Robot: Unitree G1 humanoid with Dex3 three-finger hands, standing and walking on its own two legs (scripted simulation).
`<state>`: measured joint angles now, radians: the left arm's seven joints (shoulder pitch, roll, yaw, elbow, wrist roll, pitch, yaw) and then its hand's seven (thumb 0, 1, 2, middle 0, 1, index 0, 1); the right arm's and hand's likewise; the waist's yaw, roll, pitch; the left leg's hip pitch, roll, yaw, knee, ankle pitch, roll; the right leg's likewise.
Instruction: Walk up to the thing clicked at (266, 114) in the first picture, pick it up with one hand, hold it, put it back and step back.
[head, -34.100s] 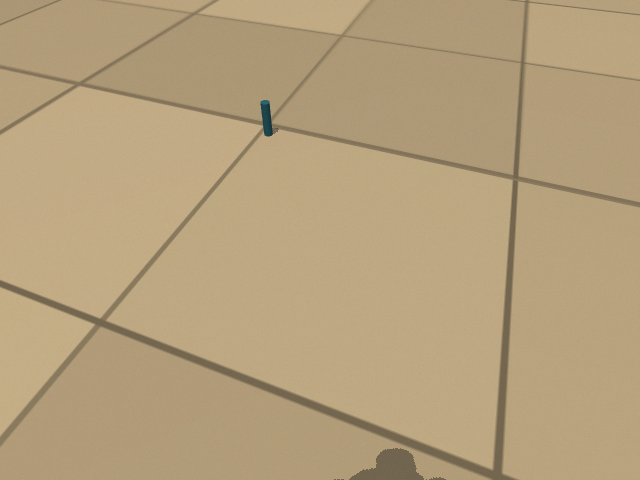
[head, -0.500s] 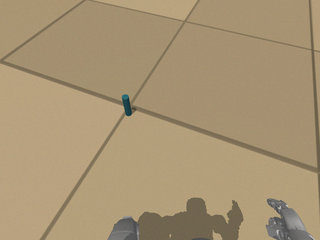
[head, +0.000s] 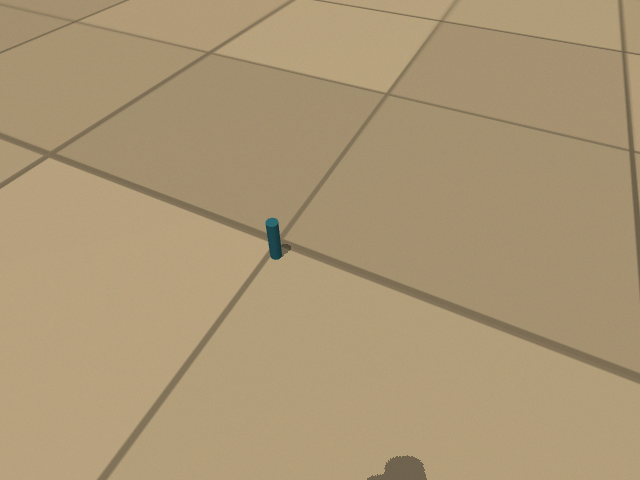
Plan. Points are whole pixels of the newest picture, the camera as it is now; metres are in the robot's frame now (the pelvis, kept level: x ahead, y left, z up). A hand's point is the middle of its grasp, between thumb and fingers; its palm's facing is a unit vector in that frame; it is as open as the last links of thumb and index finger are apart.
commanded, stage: step back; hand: left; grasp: from the side
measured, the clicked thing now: (274, 239) +1.07 +0.18 -0.67
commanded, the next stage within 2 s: stand in 0.64 s
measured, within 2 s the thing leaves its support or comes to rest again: neither
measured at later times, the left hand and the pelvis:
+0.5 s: hand out of the picture +0.12 +0.28 -0.15, palm faces +0.07 -0.92 -0.39, open 7.4 cm; pelvis +0.05 +0.01 -0.01, yaw +2 degrees
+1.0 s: hand out of the picture +0.13 +0.26 -0.14, palm faces +0.02 -0.94 -0.34, open 7.4 cm; pelvis +0.06 +0.01 +0.01, yaw +1 degrees
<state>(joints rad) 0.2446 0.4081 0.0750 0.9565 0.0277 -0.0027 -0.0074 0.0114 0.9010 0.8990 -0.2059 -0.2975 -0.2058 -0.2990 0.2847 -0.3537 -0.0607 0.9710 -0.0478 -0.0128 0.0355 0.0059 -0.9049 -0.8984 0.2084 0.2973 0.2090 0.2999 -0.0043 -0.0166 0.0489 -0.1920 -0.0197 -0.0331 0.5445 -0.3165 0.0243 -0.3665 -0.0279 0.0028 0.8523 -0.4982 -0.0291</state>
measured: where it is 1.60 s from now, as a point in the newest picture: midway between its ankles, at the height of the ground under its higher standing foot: outside the picture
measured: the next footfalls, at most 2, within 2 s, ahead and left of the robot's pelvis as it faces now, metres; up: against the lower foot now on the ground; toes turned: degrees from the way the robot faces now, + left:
right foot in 0.12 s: +0.10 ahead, -0.12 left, +0.00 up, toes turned -1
left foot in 0.44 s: +0.12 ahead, +0.15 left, +0.00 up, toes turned +2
